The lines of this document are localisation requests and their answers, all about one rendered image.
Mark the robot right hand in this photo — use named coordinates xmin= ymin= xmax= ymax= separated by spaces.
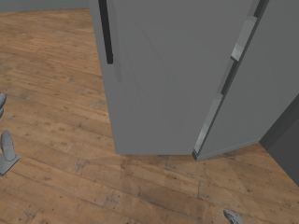
xmin=223 ymin=209 xmax=243 ymax=224

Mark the fridge door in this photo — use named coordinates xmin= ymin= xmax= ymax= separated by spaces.
xmin=88 ymin=0 xmax=253 ymax=155

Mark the handle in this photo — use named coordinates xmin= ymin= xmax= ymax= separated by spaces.
xmin=98 ymin=0 xmax=114 ymax=64

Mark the robot left hand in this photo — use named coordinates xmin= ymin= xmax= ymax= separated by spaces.
xmin=0 ymin=93 xmax=20 ymax=176

